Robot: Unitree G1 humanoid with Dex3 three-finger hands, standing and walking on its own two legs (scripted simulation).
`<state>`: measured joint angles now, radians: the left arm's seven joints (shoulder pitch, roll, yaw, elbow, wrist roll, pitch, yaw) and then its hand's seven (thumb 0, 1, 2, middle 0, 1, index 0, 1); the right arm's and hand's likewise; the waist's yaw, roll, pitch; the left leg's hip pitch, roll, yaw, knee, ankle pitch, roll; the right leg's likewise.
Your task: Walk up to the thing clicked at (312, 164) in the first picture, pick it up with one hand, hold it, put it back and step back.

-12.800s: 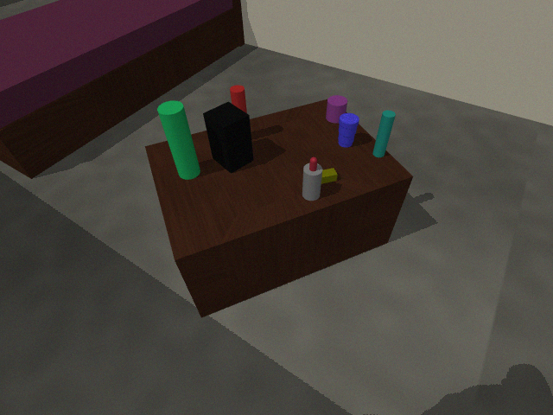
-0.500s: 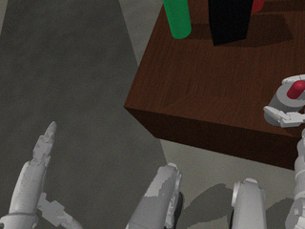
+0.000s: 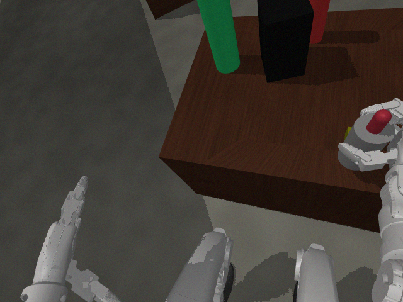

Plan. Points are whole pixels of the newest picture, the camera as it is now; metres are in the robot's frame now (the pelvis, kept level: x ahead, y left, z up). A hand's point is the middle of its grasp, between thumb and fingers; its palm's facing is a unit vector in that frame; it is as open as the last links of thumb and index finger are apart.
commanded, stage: settle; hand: right
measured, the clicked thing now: (366, 138) +0.46 -0.19 -0.03
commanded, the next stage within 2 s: lift in 0.38 s
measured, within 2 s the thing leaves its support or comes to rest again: neither
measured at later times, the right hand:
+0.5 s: hand (375, 125) +0.47 -0.19 -0.01, palm faces +0.13 +0.99 -0.01, open 9.4 cm
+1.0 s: hand (396, 122) +0.43 -0.19 +0.07, palm faces +0.15 +0.99 -0.03, open 9.5 cm
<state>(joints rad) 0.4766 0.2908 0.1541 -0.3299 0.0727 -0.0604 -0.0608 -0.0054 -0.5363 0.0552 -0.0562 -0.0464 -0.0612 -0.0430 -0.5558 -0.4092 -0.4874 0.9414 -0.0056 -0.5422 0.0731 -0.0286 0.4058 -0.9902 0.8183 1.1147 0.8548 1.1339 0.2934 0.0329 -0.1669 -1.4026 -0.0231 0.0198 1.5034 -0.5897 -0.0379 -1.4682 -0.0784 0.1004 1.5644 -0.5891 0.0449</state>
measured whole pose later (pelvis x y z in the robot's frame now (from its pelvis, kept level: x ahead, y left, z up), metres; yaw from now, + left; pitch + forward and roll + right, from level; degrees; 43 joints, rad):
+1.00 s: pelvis +0.02 +0.00 +0.06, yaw -1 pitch +22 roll +3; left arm 0.48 0.24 0.10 -0.16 0.06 -0.01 -0.04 -0.01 -0.52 0.04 -0.05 -0.05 -0.07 -0.04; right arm -0.39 -0.27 -0.37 0.72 0.03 -0.46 0.05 -0.03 0.42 -1.05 0.79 1.17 0.83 1.19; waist 0.18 0.01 -0.16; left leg -1.10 -0.01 0.00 1.27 -0.54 -0.04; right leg -1.16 -0.07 0.06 1.32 -0.54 0.04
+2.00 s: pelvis +0.04 +0.00 +0.13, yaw -3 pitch +10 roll +1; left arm 0.41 0.22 0.10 0.14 0.00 -0.01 0.04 -0.01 -0.53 0.04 -0.05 -0.05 -0.06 -0.04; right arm -0.12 -0.18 -0.20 0.38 0.12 -0.33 0.04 -0.03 0.43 -1.05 0.80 1.17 0.83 1.19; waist 0.07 0.01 -0.09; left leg -0.69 0.02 -0.02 0.97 -0.46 -0.04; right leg -0.72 -0.05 0.02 0.98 -0.44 0.03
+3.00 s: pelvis +0.03 +0.00 +0.14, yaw -3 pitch +7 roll +0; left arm 0.34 0.21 0.11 0.32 0.00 -0.06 0.06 -0.01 -0.52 0.04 -0.05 -0.05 -0.06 -0.04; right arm -0.04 -0.17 -0.16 0.33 0.15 -0.31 0.04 -0.03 0.43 -1.06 0.79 1.17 0.83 1.19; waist 0.04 0.00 -0.06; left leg -0.57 0.03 -0.02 0.87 -0.41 -0.04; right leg -0.60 -0.05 0.01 0.87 -0.39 0.04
